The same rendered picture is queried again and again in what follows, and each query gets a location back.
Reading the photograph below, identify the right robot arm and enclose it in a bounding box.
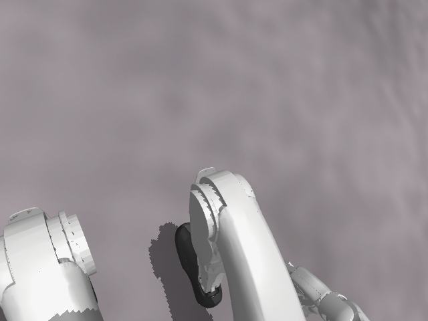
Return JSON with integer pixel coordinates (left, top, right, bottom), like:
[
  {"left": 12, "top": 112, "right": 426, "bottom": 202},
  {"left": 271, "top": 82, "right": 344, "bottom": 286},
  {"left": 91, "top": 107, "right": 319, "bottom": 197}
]
[{"left": 318, "top": 292, "right": 370, "bottom": 321}]

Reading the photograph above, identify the right robot hand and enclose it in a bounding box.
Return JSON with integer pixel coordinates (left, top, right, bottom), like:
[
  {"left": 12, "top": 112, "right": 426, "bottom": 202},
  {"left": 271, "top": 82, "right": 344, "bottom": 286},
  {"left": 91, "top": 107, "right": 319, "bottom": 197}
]
[{"left": 284, "top": 259, "right": 332, "bottom": 317}]

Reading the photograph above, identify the right robot foot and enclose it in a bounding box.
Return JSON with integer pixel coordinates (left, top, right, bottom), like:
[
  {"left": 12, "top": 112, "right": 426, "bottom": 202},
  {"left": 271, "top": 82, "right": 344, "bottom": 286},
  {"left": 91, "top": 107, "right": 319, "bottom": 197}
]
[{"left": 175, "top": 223, "right": 222, "bottom": 308}]

